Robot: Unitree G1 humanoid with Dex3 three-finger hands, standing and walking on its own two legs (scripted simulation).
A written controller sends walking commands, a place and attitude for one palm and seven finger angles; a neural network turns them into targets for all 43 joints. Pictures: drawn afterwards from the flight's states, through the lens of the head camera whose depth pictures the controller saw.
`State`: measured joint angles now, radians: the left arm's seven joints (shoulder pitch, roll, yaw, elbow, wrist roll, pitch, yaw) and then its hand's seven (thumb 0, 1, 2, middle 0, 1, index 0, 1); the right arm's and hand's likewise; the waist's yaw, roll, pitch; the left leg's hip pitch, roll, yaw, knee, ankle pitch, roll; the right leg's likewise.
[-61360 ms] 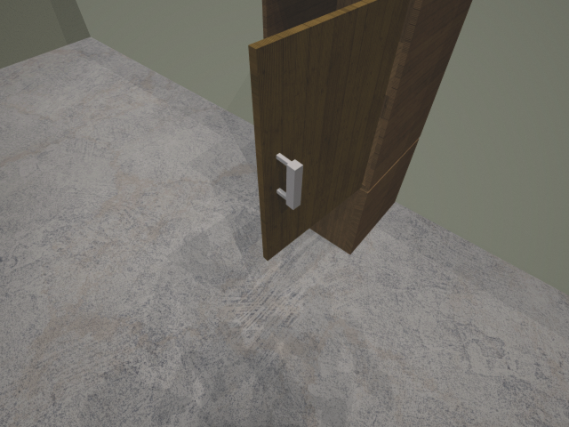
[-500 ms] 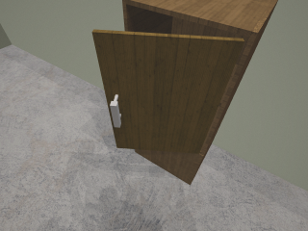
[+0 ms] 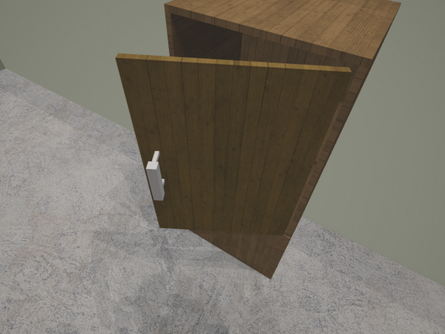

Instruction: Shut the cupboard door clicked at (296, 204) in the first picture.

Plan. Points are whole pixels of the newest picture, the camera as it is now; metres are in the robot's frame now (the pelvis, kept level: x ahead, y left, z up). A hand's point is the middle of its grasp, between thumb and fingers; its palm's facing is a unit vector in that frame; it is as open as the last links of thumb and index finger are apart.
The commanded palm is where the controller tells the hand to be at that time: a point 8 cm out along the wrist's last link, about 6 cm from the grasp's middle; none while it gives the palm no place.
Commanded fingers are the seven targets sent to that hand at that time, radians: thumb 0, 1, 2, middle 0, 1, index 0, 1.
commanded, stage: come to a stop and stand still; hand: left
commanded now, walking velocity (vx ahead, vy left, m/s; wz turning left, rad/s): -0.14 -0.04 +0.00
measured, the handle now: (157, 175) +0.47 +0.19 -0.04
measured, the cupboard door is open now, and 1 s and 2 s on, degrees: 29 29 29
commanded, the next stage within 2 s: look again from close up in 0.92 s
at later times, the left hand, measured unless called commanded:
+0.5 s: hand out of the picture +0.03 +0.20 -0.17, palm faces +0.01 -0.97 -0.24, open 7.4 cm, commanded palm none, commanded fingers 0.00 0.90 0.90 -0.20 -0.30 -0.20 -0.30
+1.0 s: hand out of the picture -0.08 +0.22 -0.17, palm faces +0.02 -0.97 -0.23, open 7.4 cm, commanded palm none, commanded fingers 0.00 0.90 0.90 -0.20 -0.30 -0.20 -0.30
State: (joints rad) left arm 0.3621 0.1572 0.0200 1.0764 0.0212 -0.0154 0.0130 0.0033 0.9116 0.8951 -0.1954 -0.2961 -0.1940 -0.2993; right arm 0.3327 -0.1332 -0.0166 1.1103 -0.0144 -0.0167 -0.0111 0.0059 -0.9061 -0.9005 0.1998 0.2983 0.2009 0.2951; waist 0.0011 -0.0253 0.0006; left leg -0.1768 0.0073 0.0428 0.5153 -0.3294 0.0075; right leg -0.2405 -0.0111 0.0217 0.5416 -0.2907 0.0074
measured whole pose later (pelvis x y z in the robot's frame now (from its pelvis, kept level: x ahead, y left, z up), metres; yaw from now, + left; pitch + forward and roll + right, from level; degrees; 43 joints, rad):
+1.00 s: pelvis -0.07 +0.02 +0.00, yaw +1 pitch -2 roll +0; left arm 0.32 0.23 0.00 1.04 0.02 0.01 0.01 0.01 0.91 0.89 -0.20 -0.30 -0.20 -0.30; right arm 0.31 -0.24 -0.02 1.05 -0.02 0.00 0.00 0.01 -0.90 -0.90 0.20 0.30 0.20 0.30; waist -0.01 -0.01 0.03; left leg -0.26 -0.02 0.04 0.50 -0.21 0.04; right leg -0.30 -0.02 0.05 0.50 -0.19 0.01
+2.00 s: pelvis +0.03 +0.00 +0.00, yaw +1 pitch -1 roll +0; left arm 0.32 0.16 0.01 1.09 0.01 -0.02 0.02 0.00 0.91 0.89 -0.20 -0.30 -0.20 -0.30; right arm 0.30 -0.14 0.00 1.13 -0.01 -0.03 -0.03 0.01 -0.91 -0.90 0.20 0.30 0.20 0.30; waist 0.00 -0.03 0.04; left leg -0.15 0.01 0.04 0.54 -0.37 0.01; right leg -0.21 0.01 0.05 0.56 -0.34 0.01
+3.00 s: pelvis -0.03 +0.02 +0.00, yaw -1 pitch -1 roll +1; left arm 0.29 0.21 -0.01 1.08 0.01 0.00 0.01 0.01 0.91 0.89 -0.20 -0.30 -0.20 -0.30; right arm 0.30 -0.23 -0.01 1.09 -0.01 0.00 0.00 0.01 -0.91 -0.90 0.20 0.30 0.20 0.30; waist -0.01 0.00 0.04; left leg -0.23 -0.02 0.06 0.46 -0.22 0.03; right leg -0.28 -0.01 0.04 0.49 -0.21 0.01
